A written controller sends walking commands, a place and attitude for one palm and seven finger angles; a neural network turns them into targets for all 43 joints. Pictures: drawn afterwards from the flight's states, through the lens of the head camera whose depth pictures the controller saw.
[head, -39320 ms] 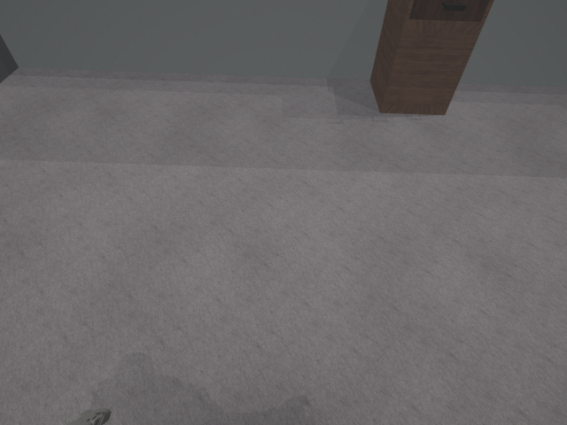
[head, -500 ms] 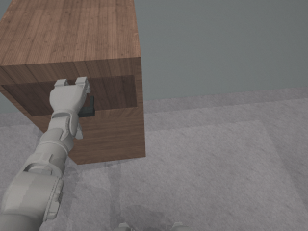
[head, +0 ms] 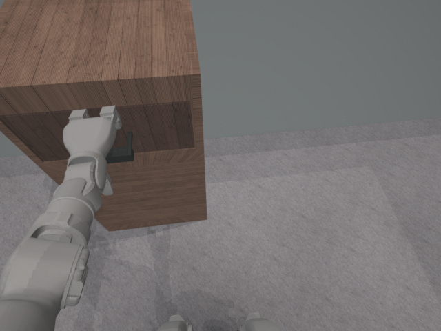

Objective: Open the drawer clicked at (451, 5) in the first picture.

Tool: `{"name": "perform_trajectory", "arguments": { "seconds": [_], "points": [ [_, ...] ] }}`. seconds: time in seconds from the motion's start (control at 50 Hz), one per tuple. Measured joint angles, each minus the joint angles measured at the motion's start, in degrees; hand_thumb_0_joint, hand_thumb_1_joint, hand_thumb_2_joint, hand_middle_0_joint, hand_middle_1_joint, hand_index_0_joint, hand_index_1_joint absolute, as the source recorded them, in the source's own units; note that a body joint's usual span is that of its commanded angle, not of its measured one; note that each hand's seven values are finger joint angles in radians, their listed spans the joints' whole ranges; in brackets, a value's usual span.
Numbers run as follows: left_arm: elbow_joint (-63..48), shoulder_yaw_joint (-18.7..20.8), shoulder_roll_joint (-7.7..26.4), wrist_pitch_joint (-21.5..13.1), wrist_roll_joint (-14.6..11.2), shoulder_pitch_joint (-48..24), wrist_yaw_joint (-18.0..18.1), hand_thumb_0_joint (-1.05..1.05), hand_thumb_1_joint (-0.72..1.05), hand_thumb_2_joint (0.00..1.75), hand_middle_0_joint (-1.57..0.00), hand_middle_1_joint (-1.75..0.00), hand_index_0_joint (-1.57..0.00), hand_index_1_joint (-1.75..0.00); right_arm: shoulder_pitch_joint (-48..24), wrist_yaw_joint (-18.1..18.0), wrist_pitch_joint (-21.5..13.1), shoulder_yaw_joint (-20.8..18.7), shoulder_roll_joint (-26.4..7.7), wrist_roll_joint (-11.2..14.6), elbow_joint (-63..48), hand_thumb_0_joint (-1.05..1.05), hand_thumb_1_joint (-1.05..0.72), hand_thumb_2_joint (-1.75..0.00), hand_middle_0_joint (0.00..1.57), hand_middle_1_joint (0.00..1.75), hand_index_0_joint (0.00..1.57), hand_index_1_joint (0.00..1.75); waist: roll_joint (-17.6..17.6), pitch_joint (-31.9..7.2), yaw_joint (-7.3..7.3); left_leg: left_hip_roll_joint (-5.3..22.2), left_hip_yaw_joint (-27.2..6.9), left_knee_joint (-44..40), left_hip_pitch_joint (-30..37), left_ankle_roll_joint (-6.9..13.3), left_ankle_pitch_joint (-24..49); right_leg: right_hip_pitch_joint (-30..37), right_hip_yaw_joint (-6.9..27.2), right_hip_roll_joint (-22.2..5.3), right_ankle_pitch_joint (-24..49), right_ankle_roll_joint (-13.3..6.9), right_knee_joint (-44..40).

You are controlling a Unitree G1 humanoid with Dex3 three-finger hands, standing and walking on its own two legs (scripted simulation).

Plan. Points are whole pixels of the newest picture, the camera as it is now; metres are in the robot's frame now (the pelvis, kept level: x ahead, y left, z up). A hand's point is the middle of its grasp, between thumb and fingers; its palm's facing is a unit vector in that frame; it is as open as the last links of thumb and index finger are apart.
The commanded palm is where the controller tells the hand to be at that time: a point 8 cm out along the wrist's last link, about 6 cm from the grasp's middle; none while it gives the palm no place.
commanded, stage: re-aim the fingers above the handle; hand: left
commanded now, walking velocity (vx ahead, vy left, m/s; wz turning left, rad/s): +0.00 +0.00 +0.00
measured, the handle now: (109, 147) +0.52 +0.23 -0.06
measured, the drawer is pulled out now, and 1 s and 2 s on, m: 0.00 0.00 0.00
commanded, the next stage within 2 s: lower the fingers behind the handle in 1.12 s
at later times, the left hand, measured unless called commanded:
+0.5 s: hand (98, 150) +0.48 +0.23 +0.00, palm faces -0.04 -0.05 -1.00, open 13.8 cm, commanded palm +0.46 +0.23 +0.06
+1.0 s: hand (94, 150) +0.47 +0.24 +0.00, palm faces -0.06 -0.02 -1.00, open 13.8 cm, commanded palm +0.46 +0.22 +0.06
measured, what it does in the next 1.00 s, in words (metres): stands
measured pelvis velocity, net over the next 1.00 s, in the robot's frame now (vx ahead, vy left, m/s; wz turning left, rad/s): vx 0.01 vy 0.01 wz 0.00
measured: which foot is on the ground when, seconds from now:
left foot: down 0.00-1.00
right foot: down 0.00-1.00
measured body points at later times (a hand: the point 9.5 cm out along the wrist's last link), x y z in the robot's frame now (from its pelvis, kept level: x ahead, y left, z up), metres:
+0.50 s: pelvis +0.01 +0.01 +0.00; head +0.11 +0.01 +0.44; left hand +0.47 +0.23 +0.05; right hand +0.01 -0.26 -0.13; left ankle +0.00 +0.09 -0.69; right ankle -0.01 -0.11 -0.69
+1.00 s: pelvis +0.01 +0.01 +0.00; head +0.11 +0.01 +0.44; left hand +0.47 +0.23 +0.05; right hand +0.02 -0.26 -0.13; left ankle +0.00 +0.09 -0.69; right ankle -0.01 -0.11 -0.69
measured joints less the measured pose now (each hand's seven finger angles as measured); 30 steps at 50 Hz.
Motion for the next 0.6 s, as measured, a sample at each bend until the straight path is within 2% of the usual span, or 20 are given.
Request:
{"name": "perform_trajectory", "arguments": {
  "seconds": [0.16,0.22,0.32,0.4,0.52,0.6],
  "points": [
    [-0.5,1.7,2.2,-2.0,0.4,0.1,-2.2,0.00,-0.49,0.30,-0.32,-1.20,-0.31,-1.20,0.6,-0.6,0.1,0.6,0.3,-0.1,-0.7,0.01,-0.90,-0.90,0.20,0.30,0.20,0.30,-0.1,0.0,-0.11,0.1,0.2,0.2,-0.4,0.1,-0.3,-0.4,0.2,0.1,-0.1,0.2,0.1],
    [-0.7,1.1,3.1,-2.3,0.2,0.0,-2.4,0.00,-0.49,0.30,-0.31,-1.20,-0.31,-1.20,1.3,-0.6,0.1,0.2,0.2,-0.1,-0.5,0.01,-0.90,-0.90,0.20,0.30,0.20,0.30,-0.1,0.0,0.18,0.0,0.1,0.6,-0.9,0.2,-0.5,-0.7,0.1,0.0,-0.3,0.2,0.3],
    [-2.3,0.0,2.5,-3.3,-0.6,0.8,-2.9,0.00,-0.49,0.30,-0.31,-1.20,-0.31,-1.20,2.2,-0.3,0.2,-0.6,0.1,-0.3,0.3,0.01,-0.90,-0.90,0.20,0.30,0.20,0.30,-0.1,-0.1,0.79,-0.1,-0.2,0.9,-1.0,0.3,-0.8,-0.6,-0.2,0.0,-0.5,0.4,0.2],
    [-3.5,0.2,1.2,-4.1,-0.2,1.9,-2.1,0.00,-0.49,0.30,-0.31,-1.20,-0.31,-1.20,2.3,-0.1,0.5,-0.8,0.1,-0.5,0.9,0.01,-0.90,-0.90,0.20,0.30,0.20,0.30,-0.1,-0.4,0.72,-0.1,-0.2,1.0,-0.9,0.4,-1.1,-0.4,-0.2,-0.1,-0.7,0.5,0.1],
    [-2.4,1.7,0.9,-2.3,0.7,1.5,0.1,0.00,-0.49,0.30,-0.32,-1.20,-0.31,-1.20,1.1,0.3,1.1,-0.3,0.0,-0.6,0.7,0.01,-0.90,-0.90,0.20,0.30,0.20,0.30,-0.1,-0.4,0.01,-0.1,0.2,1.2,-0.9,0.6,-1.3,-0.5,0.2,0.0,-0.8,0.6,0.3],
    [-1.9,1.4,1.6,-0.5,0.1,1.2,-0.7,0.00,-0.49,0.30,-0.31,-1.20,-0.31,-1.20,1.0,0.3,1.2,-0.3,0.1,-0.4,0.2,0.01,-0.90,-0.90,0.20,0.30,0.20,0.30,0.0,-0.2,0.15,0.0,0.4,0.5,-0.1,0.6,-1.0,0.1,0.5,0.0,-0.5,0.7,-0.3]
  ]
}}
